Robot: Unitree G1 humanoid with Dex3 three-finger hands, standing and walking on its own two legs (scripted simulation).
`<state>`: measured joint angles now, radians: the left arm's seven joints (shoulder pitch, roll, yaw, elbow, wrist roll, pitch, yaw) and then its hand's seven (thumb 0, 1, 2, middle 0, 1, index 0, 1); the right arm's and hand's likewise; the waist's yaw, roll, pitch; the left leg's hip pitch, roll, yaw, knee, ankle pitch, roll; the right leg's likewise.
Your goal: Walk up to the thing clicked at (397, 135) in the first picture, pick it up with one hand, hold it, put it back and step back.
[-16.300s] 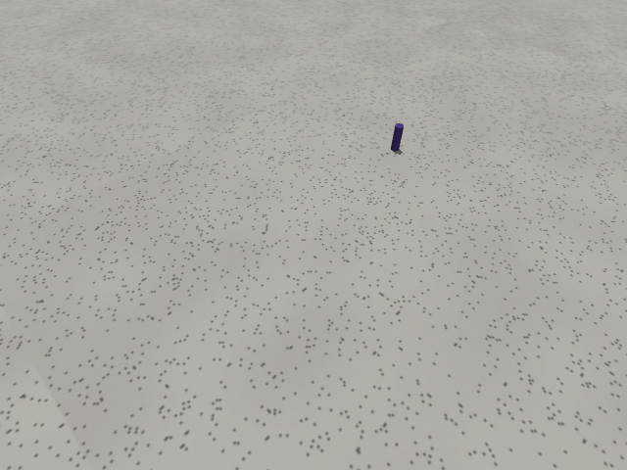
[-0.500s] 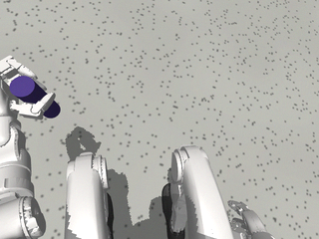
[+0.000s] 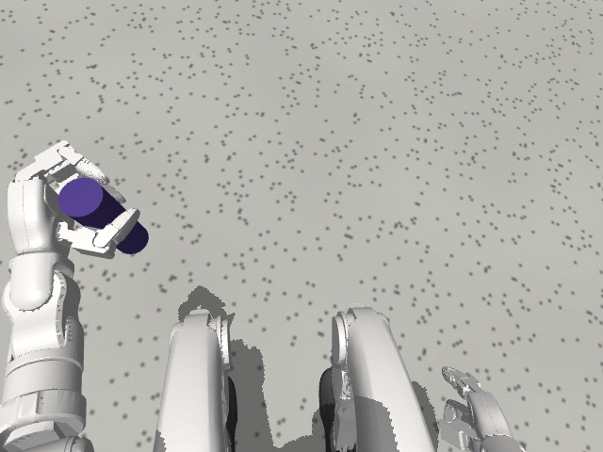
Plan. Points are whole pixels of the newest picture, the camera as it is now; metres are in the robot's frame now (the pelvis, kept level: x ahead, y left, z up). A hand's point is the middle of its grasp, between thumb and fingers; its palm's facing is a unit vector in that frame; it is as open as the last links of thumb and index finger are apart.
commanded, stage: lift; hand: left
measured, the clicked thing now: (110, 221) +0.41 +0.23 -0.03
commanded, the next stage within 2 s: hold in 1.42 s
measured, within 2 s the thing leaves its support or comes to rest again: neither
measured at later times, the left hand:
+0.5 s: hand (9, 133) +0.39 +0.22 +0.18, palm faces +0.19 -0.98 -0.04, open 7.8 cm
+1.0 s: hand out of the picture +0.39 +0.20 +0.25, palm faces +0.18 -0.98 -0.03, open 7.8 cm
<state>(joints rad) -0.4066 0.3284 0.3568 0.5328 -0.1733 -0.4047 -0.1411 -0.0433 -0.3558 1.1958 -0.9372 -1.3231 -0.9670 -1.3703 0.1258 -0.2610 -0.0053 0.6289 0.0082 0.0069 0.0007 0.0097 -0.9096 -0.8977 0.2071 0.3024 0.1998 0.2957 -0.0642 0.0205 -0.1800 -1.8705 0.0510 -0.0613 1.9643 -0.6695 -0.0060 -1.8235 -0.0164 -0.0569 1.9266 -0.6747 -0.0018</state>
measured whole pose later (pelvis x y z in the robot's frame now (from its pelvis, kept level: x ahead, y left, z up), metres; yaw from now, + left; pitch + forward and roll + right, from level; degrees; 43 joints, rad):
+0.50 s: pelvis +0.04 +0.01 +0.15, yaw +2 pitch +23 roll -3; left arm -0.18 0.26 0.21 0.35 -0.17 -0.31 -0.03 -0.04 -0.34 1.17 -0.94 -1.31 -0.97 -1.35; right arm 0.18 -0.23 0.00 0.62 0.03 -0.04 -0.03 0.01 -0.90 -0.90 0.21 0.30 0.20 0.30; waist -0.04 0.02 -0.17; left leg -1.26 0.05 -0.04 1.46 -0.60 0.00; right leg -1.21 -0.01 -0.06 1.41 -0.60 0.01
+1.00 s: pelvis +0.06 +0.00 +0.22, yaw +3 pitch +15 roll -2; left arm -0.11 0.21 0.16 0.37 -0.17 -0.35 -0.02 -0.04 -0.34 1.16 -0.95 -1.30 -0.98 -1.34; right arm 0.23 -0.22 0.01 0.64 0.01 -0.04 -0.02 0.01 -0.91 -0.90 0.21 0.30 0.20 0.30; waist -0.03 0.02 -0.10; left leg -0.89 0.05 -0.02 1.14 -0.51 -0.01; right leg -0.85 -0.01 -0.05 1.09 -0.51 0.01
